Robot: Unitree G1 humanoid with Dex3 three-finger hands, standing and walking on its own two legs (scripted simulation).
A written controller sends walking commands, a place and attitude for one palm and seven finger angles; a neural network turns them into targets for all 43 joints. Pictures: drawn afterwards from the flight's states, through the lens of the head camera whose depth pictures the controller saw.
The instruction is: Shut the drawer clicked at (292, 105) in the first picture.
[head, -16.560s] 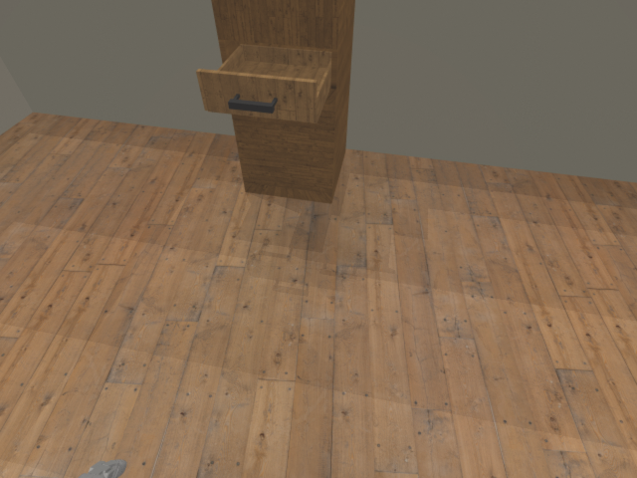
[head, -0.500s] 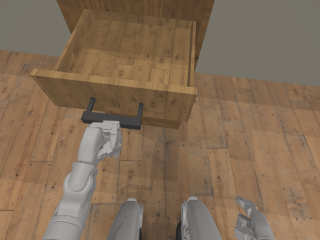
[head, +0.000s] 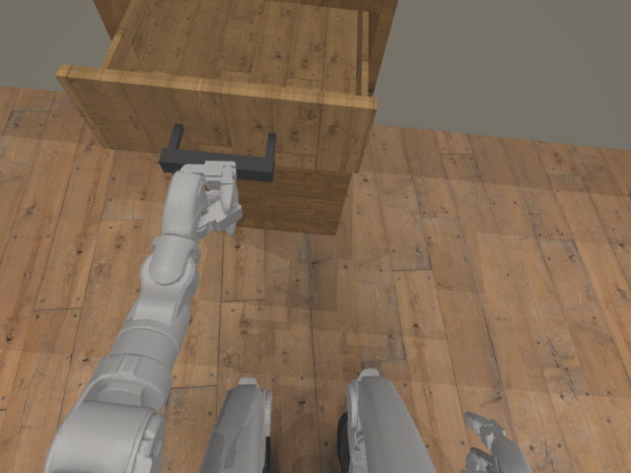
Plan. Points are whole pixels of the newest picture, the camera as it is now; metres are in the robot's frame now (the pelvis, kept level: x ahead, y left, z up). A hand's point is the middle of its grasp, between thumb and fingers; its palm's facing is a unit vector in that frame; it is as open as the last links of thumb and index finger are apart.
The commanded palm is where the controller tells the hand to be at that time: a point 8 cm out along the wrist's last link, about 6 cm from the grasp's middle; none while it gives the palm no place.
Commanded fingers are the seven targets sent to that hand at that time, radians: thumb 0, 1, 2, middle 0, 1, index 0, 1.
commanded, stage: push the drawer shut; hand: left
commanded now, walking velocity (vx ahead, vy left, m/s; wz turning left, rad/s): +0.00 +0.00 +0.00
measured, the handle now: (221, 151) +0.52 +0.11 +0.03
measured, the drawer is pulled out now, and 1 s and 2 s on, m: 0.18 0.07 0.00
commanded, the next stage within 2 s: pull the fist back off the drawer in 1.74 s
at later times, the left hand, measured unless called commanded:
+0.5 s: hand (246, 164) +0.50 +0.08 +0.02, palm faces -0.12 -0.99 -0.05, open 2.9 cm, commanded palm +0.50 +0.12 +0.03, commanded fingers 0.00 0.90 0.90 -1.40 -1.60 -1.40 -1.60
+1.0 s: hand (250, 135) +0.55 +0.07 +0.02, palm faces -0.12 -0.99 -0.05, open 3.0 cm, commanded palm +0.55 +0.11 +0.03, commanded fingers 0.00 0.90 0.90 -1.40 -1.60 -1.40 -1.60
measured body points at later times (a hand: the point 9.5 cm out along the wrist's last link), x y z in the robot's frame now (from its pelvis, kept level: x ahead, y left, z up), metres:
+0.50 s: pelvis +0.01 +0.00 +0.00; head +0.17 +0.00 +0.42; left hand +0.50 +0.13 +0.03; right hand +0.06 -0.26 -0.13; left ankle +0.05 +0.11 -0.59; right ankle +0.07 -0.13 -0.59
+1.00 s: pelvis +0.01 +0.00 -0.01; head +0.19 +0.01 +0.40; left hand +0.55 +0.13 +0.03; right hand +0.02 -0.26 -0.13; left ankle +0.05 +0.11 -0.59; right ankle +0.07 -0.13 -0.59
